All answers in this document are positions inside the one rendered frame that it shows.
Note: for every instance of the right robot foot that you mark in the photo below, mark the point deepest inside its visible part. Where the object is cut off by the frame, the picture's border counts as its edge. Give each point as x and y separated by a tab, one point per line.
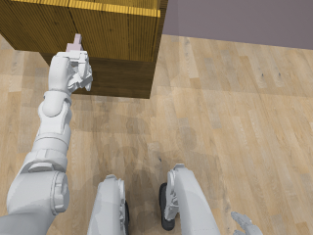
167	224

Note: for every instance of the left robot upper arm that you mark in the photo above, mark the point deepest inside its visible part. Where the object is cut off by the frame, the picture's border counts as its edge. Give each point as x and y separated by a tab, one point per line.
36	198

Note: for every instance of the robot left hand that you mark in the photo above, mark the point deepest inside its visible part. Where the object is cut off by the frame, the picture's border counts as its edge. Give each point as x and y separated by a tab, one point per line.
69	71

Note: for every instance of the drawer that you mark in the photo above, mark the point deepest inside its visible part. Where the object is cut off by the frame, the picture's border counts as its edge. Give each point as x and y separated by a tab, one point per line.
111	29

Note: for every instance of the robot right hand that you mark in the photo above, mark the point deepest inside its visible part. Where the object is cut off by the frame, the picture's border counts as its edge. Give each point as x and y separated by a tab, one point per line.
246	224

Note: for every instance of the left robot forearm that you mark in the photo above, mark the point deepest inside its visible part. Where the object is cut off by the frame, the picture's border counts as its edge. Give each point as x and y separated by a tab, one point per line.
49	150

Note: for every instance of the cabinet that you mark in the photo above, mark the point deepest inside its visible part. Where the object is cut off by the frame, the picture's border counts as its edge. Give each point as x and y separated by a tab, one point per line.
121	78

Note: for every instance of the right robot shin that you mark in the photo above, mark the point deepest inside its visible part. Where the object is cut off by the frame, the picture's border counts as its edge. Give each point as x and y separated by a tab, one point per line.
172	207

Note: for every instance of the handle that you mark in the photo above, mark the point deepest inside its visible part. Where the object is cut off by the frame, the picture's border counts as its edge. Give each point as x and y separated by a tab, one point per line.
76	45

